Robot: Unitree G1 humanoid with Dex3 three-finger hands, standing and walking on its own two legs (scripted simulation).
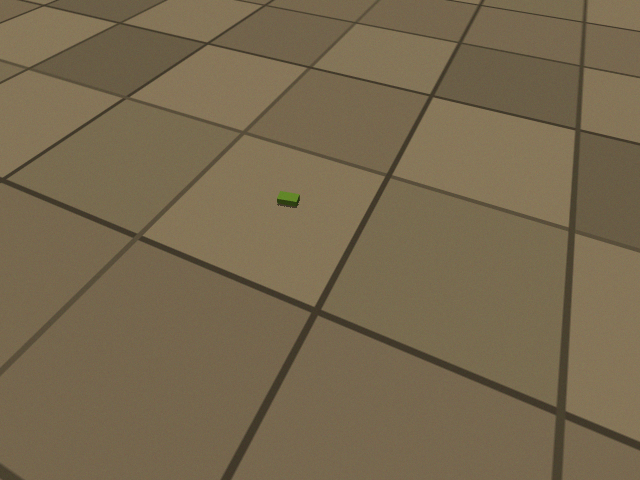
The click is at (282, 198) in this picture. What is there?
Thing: flat box
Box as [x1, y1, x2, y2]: [277, 191, 299, 206]
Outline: 280,191 277,197 278,203 296,206 299,199 299,194
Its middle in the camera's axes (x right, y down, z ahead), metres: -0.14 -0.18 +1.78
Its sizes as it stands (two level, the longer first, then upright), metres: 0.093 0.053 0.029
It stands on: the floor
